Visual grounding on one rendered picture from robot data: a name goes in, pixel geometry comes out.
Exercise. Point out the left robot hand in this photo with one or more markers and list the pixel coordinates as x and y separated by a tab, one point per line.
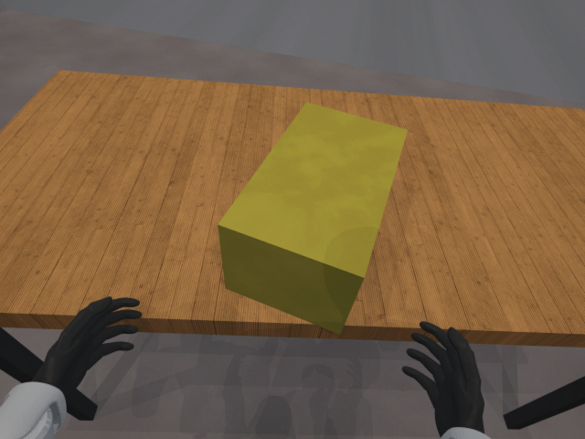
80	346

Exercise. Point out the carton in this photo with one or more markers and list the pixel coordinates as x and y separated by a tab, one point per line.
300	235

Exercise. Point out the right robot hand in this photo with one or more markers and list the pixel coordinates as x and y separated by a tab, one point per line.
456	396

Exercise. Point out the table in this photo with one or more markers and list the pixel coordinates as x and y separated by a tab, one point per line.
114	185

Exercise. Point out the robot left forearm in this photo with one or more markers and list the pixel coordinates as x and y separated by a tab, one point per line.
32	410

